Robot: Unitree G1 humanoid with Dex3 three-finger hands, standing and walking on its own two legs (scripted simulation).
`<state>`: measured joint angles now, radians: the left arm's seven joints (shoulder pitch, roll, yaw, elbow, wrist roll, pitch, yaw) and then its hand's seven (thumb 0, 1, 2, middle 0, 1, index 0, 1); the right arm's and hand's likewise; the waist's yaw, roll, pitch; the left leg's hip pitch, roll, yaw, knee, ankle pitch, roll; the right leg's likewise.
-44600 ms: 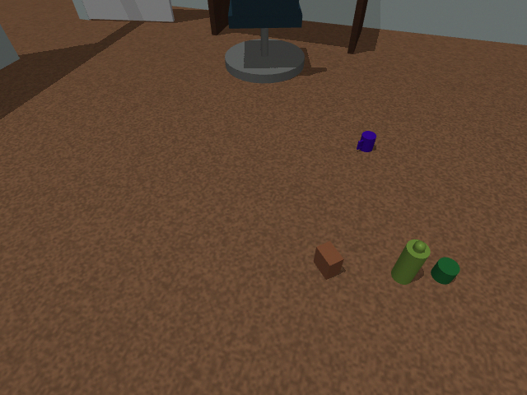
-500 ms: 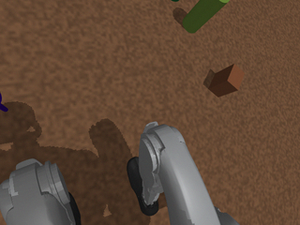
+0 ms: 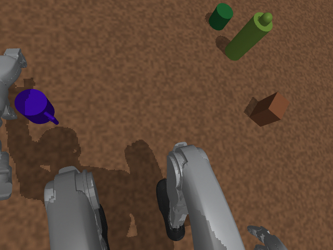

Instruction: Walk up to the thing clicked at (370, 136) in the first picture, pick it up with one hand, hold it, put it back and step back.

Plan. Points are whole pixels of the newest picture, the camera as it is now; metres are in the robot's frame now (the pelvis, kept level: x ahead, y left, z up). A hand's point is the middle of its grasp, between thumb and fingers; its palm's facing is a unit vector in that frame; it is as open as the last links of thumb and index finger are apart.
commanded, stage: withdraw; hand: left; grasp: from above
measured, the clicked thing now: (40, 110) +0.53 +0.26 -0.32
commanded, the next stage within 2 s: home in 0.22 s
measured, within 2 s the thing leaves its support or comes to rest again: neither
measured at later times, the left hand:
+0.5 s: hand out of the picture +0.53 +0.31 -0.13, palm faces -0.44 -0.09 -0.89, open 13.0 cm
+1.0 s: hand out of the picture +0.34 +0.26 +0.06, palm faces -0.21 -0.74 -0.64, open 7.5 cm
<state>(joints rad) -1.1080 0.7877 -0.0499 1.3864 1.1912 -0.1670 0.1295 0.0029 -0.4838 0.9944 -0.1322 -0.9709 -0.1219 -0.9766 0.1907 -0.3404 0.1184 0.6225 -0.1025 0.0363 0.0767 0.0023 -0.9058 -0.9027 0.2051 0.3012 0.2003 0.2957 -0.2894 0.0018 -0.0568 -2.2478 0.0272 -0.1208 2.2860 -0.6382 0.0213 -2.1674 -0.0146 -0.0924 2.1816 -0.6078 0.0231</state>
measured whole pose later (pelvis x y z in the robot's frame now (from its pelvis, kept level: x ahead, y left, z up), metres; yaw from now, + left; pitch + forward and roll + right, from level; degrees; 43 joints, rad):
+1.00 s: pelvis +0.02 +0.00 +0.17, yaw +5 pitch +29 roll -5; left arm -0.26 0.45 0.01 0.49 0.40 0.15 0.03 0.01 0.86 0.90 -0.21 -0.31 -0.21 -0.30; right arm 0.10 -0.25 0.00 0.58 0.03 -0.02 -0.01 0.01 -0.90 -0.90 0.21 0.30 0.20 0.30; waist -0.08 0.04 -0.20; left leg -1.66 0.03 -0.06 1.77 -0.63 0.01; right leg -1.61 -0.02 -0.06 1.70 -0.61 0.02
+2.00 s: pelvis +0.10 +0.01 +0.35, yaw +9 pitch +10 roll -3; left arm 0.50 0.22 0.03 -0.12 -0.05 0.44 0.02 0.01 0.90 0.90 -0.20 -0.30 -0.20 -0.29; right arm 0.27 -0.22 0.04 0.53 0.00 -0.23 -0.18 0.01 -0.90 -0.90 0.21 0.30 0.20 0.30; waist -0.03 0.04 -0.16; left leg -0.68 0.03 -0.05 1.01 -0.50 0.00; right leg -0.63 -0.02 -0.07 0.93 -0.48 0.02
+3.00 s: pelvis +0.10 +0.01 +0.35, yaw +8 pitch +10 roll -3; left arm 0.50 0.22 0.03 -0.12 -0.06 0.46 0.02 0.01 0.91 0.90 -0.20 -0.30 -0.20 -0.29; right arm 0.29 -0.22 0.03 0.54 0.01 -0.24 -0.18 0.02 -0.90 -0.90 0.21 0.30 0.20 0.30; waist -0.04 0.05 -0.16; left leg -0.68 0.03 -0.04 1.02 -0.50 0.00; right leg -0.63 -0.01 -0.06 0.94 -0.47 0.02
